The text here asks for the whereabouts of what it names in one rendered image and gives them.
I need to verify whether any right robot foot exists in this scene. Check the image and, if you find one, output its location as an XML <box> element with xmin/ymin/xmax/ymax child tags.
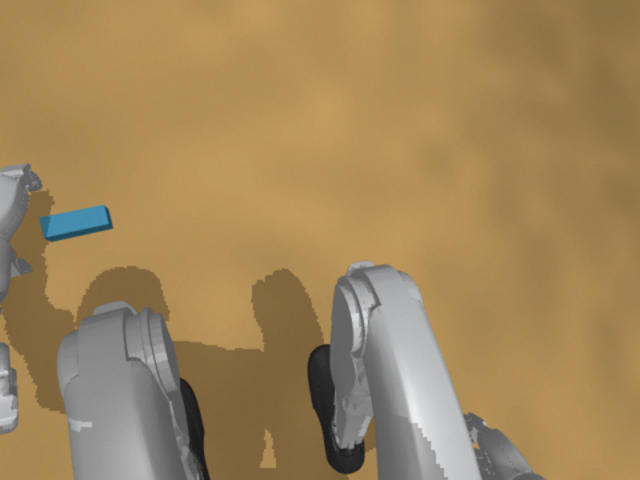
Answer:
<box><xmin>307</xmin><ymin>344</ymin><xmax>365</xmax><ymax>474</ymax></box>

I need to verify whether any left robot foot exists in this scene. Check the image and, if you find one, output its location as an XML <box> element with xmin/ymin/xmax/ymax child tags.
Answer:
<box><xmin>180</xmin><ymin>378</ymin><xmax>210</xmax><ymax>480</ymax></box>

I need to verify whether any left robot arm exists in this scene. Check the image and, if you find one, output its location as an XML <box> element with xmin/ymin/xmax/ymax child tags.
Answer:
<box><xmin>0</xmin><ymin>238</ymin><xmax>18</xmax><ymax>435</ymax></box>

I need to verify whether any small box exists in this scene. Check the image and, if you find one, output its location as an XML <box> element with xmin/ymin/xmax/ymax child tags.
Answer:
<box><xmin>39</xmin><ymin>205</ymin><xmax>113</xmax><ymax>242</ymax></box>

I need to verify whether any right robot hand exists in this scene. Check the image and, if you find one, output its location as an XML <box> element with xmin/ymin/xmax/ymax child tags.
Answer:
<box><xmin>463</xmin><ymin>412</ymin><xmax>535</xmax><ymax>480</ymax></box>

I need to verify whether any left robot hand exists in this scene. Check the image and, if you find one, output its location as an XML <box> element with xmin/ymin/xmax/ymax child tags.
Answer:
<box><xmin>0</xmin><ymin>163</ymin><xmax>42</xmax><ymax>278</ymax></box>

